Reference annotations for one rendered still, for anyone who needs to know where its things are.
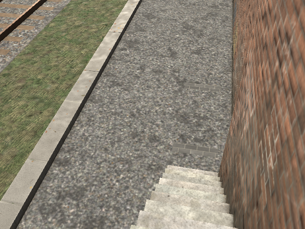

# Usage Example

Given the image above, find stairs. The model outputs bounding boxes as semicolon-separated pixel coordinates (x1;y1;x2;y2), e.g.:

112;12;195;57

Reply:
130;165;238;229

